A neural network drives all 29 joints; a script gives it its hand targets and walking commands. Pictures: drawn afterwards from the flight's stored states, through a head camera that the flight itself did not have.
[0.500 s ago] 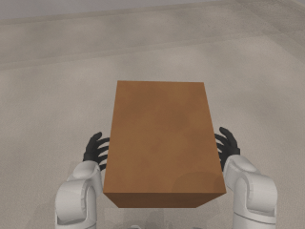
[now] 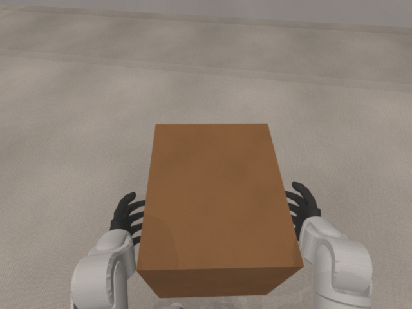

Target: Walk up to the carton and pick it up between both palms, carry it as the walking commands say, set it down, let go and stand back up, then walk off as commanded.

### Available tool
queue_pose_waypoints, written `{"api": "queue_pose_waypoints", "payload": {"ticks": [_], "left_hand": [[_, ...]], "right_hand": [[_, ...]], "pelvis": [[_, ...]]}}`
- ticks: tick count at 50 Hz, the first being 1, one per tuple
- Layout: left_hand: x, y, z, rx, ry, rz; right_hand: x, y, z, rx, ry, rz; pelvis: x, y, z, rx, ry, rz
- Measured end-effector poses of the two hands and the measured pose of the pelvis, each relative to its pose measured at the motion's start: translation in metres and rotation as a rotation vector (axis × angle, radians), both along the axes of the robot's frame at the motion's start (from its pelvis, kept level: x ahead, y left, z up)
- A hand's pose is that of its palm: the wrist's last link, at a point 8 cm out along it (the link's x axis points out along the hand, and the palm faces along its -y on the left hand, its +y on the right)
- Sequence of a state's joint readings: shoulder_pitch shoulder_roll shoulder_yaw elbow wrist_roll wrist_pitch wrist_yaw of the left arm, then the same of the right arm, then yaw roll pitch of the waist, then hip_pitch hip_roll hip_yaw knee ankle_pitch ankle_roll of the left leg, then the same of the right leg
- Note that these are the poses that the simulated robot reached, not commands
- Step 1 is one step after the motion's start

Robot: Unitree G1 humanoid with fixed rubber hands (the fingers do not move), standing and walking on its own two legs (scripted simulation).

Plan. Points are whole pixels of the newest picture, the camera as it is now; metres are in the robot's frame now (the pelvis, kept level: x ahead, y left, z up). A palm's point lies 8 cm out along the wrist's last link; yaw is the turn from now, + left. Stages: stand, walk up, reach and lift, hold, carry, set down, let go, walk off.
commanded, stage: carry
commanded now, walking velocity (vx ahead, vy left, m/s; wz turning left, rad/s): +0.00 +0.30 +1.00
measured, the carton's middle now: (212, 212) +0.31 +0.00 +0.01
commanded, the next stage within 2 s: none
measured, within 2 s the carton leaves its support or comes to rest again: neither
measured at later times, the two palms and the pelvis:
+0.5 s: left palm out of the picture +0.11 +0.46 +0.08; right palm (106, 216) +0.27 +0.19 +0.08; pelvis -0.03 +0.21 -0.01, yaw +28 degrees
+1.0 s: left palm out of the picture -0.14 +0.68 +0.09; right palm out of the picture +0.13 +0.52 +0.09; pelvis -0.15 +0.40 -0.01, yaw +56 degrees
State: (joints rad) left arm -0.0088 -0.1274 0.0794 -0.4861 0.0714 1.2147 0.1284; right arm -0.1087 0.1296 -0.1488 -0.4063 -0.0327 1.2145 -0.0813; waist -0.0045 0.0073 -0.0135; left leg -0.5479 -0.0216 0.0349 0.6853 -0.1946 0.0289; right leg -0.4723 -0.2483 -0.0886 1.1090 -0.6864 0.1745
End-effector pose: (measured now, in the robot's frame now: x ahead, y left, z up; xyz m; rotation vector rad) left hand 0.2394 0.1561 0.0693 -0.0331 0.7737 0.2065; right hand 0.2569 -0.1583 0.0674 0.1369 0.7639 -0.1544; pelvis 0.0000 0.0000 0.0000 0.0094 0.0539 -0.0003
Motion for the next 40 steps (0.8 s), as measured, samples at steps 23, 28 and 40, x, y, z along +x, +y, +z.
{"api": "queue_pose_waypoints", "payload": {"ticks": [23, 28, 40], "left_hand": [[-0.113, 0.275, 0.025, 0.05, -0.119, 0.44], [-0.153, 0.331, 0.008, 0.006, -0.052, 0.524], [-0.255, 0.426, 0.04, 0.103, -0.128, 0.739]], "right_hand": [[0.021, 0.313, 0.02, 0.051, -0.121, 0.439], [0.001, 0.381, 0.01, 0.009, -0.054, 0.522], [-0.047, 0.52, 0.026, 0.102, -0.132, 0.739]], "pelvis": [[-0.02, 0.19, -0.007, 0.01, -0.006, 0.466], [-0.043, 0.23, -0.002, -0.004, -0.025, 0.53], [-0.088, 0.307, 0.003, 0.032, -0.006, 0.763]]}}
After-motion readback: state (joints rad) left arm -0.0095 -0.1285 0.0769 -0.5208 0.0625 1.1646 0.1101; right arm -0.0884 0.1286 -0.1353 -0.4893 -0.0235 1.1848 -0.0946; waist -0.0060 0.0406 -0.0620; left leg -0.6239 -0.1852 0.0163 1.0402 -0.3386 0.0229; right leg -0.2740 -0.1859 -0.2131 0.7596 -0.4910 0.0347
